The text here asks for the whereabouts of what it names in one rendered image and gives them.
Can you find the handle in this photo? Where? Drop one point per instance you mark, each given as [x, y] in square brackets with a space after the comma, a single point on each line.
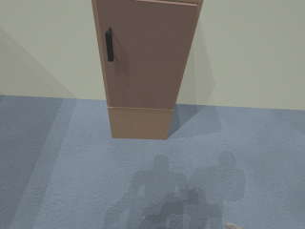
[109, 45]

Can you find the cupboard door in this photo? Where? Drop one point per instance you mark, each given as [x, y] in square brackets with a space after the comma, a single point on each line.
[149, 42]

